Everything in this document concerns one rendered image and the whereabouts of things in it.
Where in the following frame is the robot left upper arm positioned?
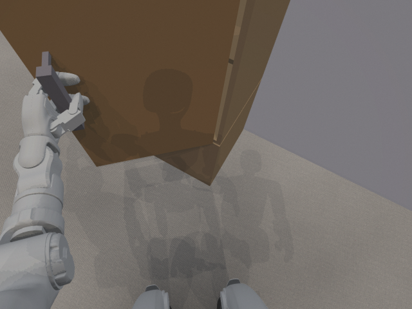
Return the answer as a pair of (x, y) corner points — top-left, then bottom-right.
(0, 232), (75, 309)

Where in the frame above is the robot right thigh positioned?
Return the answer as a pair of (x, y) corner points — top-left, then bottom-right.
(220, 283), (268, 309)

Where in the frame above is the robot right shin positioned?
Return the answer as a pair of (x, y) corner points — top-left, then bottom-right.
(225, 279), (240, 289)

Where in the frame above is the left robot hand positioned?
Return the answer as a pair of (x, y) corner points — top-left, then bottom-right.
(21, 71), (90, 144)

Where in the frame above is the left robot forearm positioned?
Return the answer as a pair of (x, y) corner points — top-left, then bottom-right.
(0, 135), (64, 245)

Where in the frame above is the handle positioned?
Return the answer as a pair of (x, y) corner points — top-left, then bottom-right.
(35, 51), (84, 131)

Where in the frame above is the cupboard door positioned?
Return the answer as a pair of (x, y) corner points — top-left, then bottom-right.
(0, 0), (240, 167)

